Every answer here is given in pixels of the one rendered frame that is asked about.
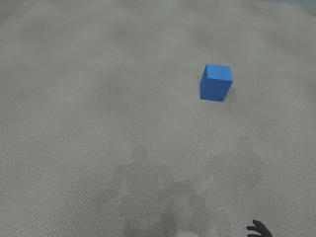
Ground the robot right hand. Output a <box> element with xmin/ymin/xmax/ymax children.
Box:
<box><xmin>246</xmin><ymin>219</ymin><xmax>273</xmax><ymax>237</ymax></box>

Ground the carton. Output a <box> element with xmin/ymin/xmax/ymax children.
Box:
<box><xmin>199</xmin><ymin>63</ymin><xmax>233</xmax><ymax>102</ymax></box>

